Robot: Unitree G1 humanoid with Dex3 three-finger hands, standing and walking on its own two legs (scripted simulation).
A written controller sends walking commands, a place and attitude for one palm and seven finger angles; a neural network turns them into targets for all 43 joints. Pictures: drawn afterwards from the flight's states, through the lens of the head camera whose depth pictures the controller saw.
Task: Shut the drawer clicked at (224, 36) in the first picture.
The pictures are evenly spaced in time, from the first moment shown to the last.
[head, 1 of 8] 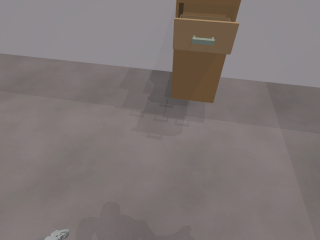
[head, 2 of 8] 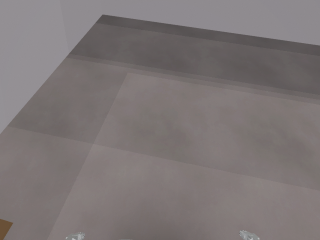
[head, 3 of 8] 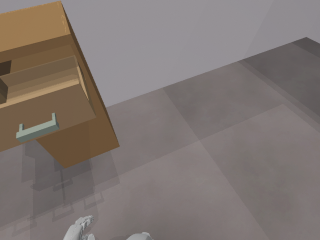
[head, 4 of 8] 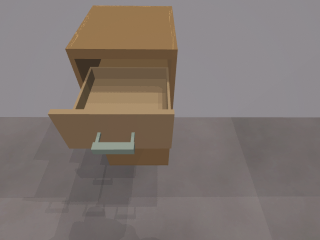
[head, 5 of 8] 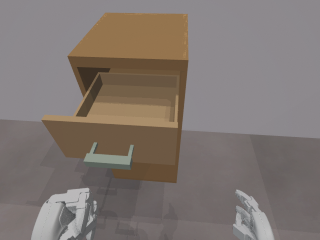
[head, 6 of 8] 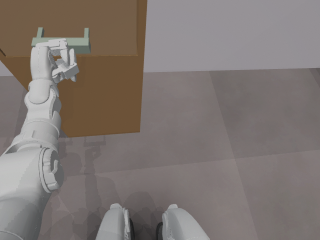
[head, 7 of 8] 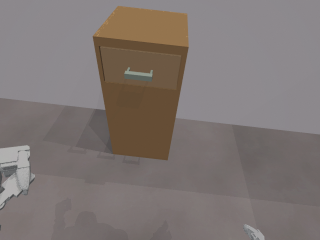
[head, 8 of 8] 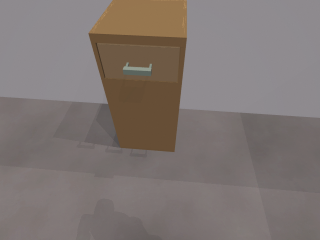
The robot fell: no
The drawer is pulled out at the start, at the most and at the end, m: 0.29 0.29 0.00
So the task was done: yes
